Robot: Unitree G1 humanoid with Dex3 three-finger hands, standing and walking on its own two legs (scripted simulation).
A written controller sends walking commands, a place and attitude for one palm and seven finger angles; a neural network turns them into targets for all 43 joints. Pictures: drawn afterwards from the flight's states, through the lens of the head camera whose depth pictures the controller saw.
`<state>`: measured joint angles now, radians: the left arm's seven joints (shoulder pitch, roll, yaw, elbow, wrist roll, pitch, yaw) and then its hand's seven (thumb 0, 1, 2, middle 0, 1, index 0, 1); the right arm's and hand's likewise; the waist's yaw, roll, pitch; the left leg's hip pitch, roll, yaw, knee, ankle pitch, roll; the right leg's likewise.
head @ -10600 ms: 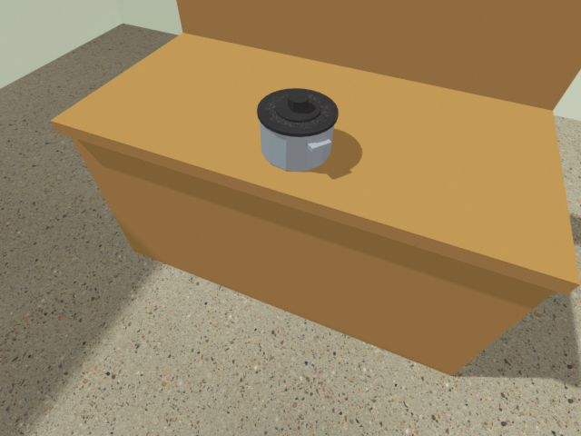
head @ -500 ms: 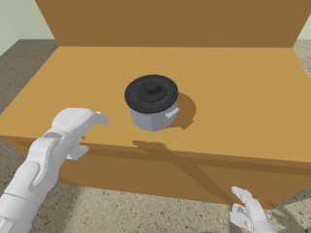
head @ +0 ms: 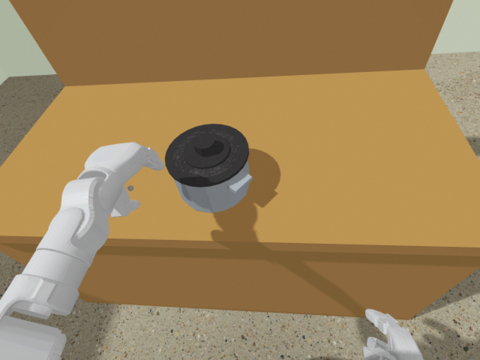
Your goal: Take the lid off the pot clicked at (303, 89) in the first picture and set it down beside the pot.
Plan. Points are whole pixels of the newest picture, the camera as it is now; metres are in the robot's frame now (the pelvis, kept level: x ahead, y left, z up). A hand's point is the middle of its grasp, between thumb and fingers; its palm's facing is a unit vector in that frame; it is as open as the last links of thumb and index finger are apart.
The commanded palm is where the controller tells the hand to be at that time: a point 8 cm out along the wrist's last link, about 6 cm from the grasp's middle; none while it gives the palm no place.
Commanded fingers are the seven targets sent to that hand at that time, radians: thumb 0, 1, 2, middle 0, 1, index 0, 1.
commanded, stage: move the open hand above the knob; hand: left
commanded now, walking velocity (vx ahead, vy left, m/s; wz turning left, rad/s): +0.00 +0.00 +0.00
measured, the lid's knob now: (204, 144) +0.54 +0.11 +0.03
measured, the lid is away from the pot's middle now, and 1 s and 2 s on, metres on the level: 0.00 0.00 0.00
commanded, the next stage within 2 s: lower the open fingers around the knob in 1.64 s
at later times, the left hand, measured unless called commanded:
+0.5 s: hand (160, 152) +0.45 +0.17 +0.11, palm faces -0.25 -0.06 -0.97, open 10.1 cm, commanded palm +0.43 +0.16 +0.17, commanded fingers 0.00 -0.28 1.37 -0.82 -0.08 -0.82 -0.08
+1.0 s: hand (201, 134) +0.49 +0.09 +0.11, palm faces -0.32 -0.04 -0.95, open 10.1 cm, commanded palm +0.50 +0.11 +0.17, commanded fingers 0.00 -0.28 1.37 -0.82 -0.08 -0.82 -0.08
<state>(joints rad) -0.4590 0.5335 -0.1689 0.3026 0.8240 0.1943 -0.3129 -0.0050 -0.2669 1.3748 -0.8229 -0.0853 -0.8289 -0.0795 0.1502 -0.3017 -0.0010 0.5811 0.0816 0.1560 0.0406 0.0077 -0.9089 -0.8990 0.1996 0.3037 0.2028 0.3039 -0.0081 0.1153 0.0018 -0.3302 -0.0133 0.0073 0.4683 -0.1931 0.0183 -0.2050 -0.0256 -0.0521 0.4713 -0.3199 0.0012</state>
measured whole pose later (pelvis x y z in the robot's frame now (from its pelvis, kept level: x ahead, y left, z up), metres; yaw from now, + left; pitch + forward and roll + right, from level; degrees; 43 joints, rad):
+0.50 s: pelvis +0.01 +0.00 +0.00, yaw +0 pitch +6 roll +0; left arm -0.74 0.47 -0.24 0.54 0.86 0.20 -0.27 0.00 -0.27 1.37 -0.83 -0.09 -0.84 -0.08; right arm 0.13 -0.27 0.01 0.62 0.08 0.17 0.03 0.01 -0.91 -0.90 0.20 0.30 0.20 0.30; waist -0.04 0.08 -0.01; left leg -0.39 -0.02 0.02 0.50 -0.22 0.02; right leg -0.27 -0.03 -0.04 0.51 -0.35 0.01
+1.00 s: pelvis +0.00 +0.01 +0.00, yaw -2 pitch +9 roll +0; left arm -1.07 0.34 -0.29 0.94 0.89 0.25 -0.24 0.00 -0.27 1.37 -0.83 -0.09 -0.83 -0.08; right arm 0.25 -0.28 -0.02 0.71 0.06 0.13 0.00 0.00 -0.91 -0.90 0.20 0.30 0.20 0.30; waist -0.11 0.08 -0.04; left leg -0.47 -0.01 0.04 0.51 -0.21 0.03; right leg -0.36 -0.03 -0.02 0.53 -0.33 0.01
